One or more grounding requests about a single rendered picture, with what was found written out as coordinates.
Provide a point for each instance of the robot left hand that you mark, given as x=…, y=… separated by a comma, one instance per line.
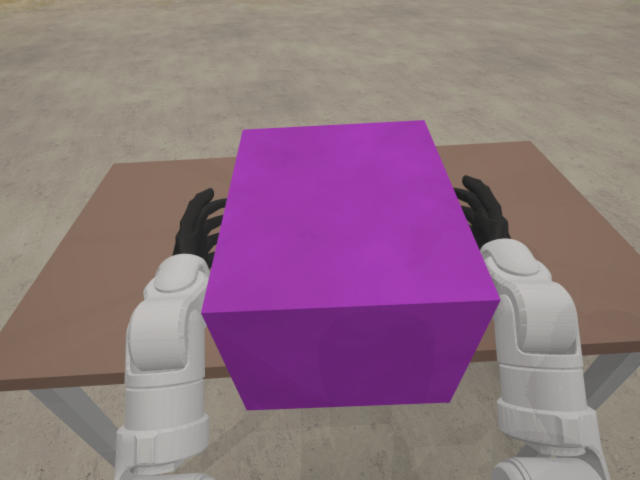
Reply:
x=192, y=237

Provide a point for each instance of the robot right upper arm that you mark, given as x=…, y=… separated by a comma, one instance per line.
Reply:
x=528, y=468

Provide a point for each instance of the carton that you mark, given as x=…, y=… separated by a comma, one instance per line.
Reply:
x=345, y=271

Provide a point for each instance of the robot left forearm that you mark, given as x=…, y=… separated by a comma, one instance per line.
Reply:
x=165, y=422

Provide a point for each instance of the table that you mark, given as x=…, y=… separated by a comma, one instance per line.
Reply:
x=69, y=330

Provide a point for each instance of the robot right hand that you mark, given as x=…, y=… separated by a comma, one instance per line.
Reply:
x=485, y=213

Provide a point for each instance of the robot right forearm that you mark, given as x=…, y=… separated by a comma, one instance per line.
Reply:
x=538, y=346

